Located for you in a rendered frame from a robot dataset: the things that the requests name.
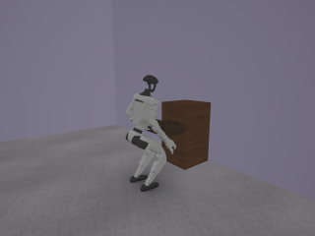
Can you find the right robot forearm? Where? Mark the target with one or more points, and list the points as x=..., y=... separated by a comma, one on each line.
x=159, y=131

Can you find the left robot upper arm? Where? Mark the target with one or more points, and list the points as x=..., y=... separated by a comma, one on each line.
x=129, y=112

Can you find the robot right hand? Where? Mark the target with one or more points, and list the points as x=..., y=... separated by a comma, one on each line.
x=170, y=144

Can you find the cabinet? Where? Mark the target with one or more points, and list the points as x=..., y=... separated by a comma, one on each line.
x=192, y=147

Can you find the drawer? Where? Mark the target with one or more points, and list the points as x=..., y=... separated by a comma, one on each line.
x=171, y=128

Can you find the right robot upper arm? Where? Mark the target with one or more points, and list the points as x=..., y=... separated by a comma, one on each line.
x=154, y=104

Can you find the humanoid robot torso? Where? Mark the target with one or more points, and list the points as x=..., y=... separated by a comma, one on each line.
x=141, y=117

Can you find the robot left foot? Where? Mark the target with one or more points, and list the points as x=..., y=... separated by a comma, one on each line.
x=134, y=179

